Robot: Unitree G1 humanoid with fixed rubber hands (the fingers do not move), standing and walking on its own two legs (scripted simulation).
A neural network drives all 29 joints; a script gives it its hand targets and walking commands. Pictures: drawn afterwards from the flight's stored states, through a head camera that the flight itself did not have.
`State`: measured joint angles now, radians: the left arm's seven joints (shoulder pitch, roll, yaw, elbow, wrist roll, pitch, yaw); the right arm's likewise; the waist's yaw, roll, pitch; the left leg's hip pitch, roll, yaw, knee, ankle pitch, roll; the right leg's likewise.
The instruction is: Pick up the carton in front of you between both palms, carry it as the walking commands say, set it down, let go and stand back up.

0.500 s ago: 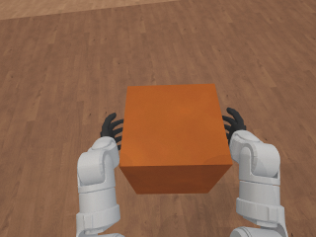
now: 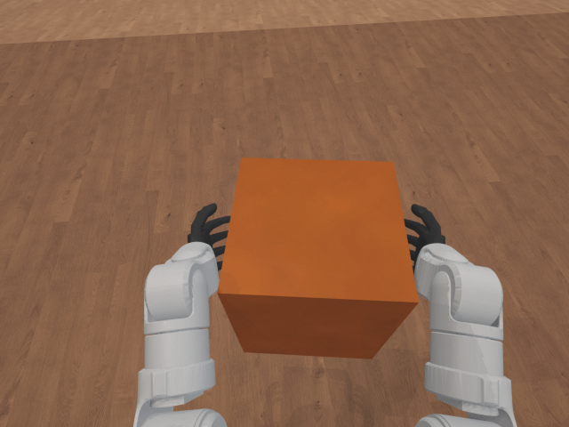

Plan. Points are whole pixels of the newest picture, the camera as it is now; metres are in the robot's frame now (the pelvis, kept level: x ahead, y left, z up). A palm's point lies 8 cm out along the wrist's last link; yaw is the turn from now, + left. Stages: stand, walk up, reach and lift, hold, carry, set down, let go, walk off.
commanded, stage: carry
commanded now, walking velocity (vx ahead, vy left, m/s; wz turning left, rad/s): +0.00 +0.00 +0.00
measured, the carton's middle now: (311, 266) +0.34 -0.01 +0.06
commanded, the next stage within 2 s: none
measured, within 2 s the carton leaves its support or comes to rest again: neither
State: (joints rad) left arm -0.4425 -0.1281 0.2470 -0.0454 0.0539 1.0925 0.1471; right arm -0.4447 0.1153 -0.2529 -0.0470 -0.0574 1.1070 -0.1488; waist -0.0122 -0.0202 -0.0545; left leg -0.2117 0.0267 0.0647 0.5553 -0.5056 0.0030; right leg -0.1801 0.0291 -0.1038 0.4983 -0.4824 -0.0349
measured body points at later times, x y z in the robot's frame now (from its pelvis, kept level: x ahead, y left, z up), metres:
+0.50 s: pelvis -0.02 +0.02 +0.00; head -0.04 +0.03 +0.45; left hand +0.31 +0.17 +0.10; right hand +0.30 -0.14 +0.11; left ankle -0.04 +0.12 -0.73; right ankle -0.04 -0.07 -0.73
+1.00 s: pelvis -0.03 +0.01 +0.00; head -0.04 +0.01 +0.45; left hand +0.30 +0.16 +0.11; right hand +0.30 -0.14 +0.11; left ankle -0.04 +0.12 -0.73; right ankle -0.04 -0.07 -0.74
